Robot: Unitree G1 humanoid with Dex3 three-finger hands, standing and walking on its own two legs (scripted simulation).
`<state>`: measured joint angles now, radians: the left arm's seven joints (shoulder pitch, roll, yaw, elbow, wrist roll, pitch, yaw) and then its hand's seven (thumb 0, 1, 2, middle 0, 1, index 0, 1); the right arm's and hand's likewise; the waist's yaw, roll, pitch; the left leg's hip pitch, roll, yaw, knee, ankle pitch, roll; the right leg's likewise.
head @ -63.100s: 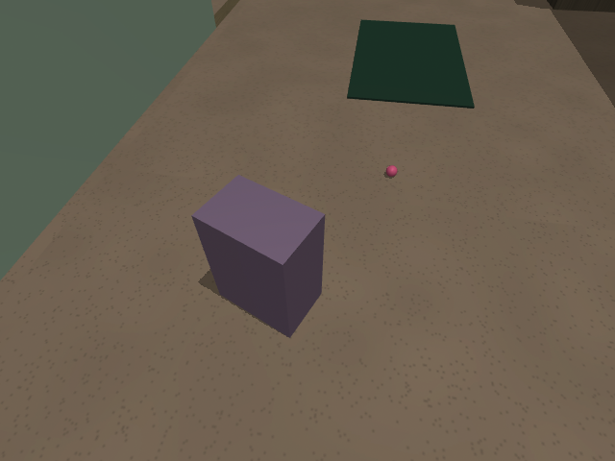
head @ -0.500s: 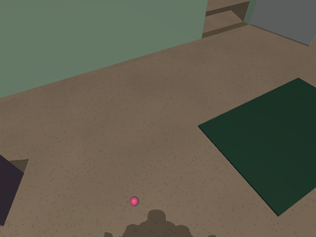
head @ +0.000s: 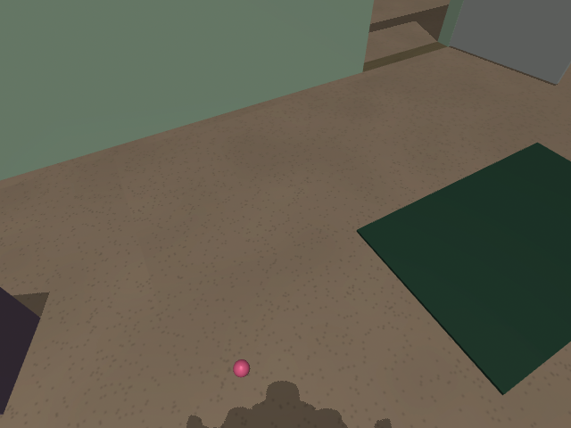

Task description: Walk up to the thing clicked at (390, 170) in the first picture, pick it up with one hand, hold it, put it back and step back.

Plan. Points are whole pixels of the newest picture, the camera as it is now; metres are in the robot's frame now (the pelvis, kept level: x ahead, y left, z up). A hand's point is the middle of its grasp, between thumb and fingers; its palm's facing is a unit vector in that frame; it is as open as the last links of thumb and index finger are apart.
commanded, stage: stand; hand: left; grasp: from above
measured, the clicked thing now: (241, 368) +0.42 +0.19 -0.75
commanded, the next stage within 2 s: step back in 0.62 s
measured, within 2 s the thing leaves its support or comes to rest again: neither
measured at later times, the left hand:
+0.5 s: hand out of the picture +0.07 +0.25 -0.16, palm faces +0.00 -0.94 -0.34, open 7.4 cm
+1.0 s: hand out of the picture +0.09 +0.31 -0.18, palm faces -0.02 -0.93 -0.37, open 7.4 cm
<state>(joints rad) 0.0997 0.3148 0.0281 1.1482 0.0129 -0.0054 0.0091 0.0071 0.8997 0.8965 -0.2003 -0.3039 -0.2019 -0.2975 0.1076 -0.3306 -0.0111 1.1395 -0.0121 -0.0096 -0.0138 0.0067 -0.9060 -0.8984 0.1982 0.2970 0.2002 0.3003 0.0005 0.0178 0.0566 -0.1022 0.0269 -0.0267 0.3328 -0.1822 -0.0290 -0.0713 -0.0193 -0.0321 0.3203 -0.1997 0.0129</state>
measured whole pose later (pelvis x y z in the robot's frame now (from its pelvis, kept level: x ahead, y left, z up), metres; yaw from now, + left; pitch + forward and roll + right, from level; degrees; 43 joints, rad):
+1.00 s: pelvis -0.05 +0.05 -0.02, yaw +0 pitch -1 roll -1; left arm 0.01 0.41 0.07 0.91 0.00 0.06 0.04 0.01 0.90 0.90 -0.20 -0.30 -0.20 -0.30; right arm 0.14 -0.36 -0.05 0.99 -0.02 0.03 0.00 0.01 -0.91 -0.90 0.20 0.30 0.20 0.30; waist -0.02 -0.05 0.21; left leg -0.28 -0.03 -0.01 0.64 -0.34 0.05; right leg -0.42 0.05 0.15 0.91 -0.53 -0.02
